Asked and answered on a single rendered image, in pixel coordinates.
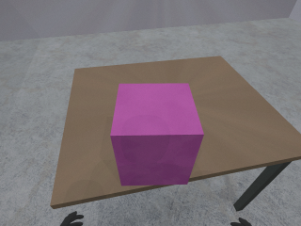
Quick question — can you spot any table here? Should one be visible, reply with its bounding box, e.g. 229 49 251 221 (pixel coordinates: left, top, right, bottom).
50 56 301 212

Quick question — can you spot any left robot hand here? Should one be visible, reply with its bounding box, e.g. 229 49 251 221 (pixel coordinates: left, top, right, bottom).
60 211 84 226

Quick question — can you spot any carton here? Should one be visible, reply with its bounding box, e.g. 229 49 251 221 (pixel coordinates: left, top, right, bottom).
110 83 204 186

